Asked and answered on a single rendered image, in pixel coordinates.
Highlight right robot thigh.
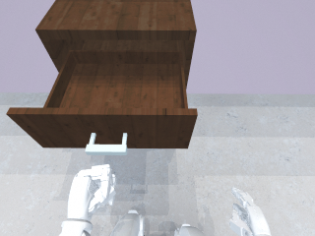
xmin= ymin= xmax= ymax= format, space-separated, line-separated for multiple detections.
xmin=174 ymin=226 xmax=206 ymax=236

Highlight left robot thigh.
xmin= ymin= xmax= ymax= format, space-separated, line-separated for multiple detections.
xmin=110 ymin=213 xmax=145 ymax=236

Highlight drawer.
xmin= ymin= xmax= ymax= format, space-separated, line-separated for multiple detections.
xmin=6 ymin=50 xmax=198 ymax=148

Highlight left robot hand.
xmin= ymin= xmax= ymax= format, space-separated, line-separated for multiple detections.
xmin=67 ymin=164 xmax=117 ymax=221

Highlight right robot hand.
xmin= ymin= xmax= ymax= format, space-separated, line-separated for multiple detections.
xmin=229 ymin=187 xmax=272 ymax=236

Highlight left robot forearm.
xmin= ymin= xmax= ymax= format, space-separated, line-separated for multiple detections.
xmin=59 ymin=218 xmax=93 ymax=236

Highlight cabinet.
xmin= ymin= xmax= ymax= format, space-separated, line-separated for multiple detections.
xmin=35 ymin=0 xmax=197 ymax=89

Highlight handle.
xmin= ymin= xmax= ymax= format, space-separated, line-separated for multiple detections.
xmin=85 ymin=133 xmax=128 ymax=155

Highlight robot thigh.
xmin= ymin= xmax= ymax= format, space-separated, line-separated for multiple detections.
xmin=174 ymin=226 xmax=206 ymax=236
xmin=110 ymin=213 xmax=145 ymax=236

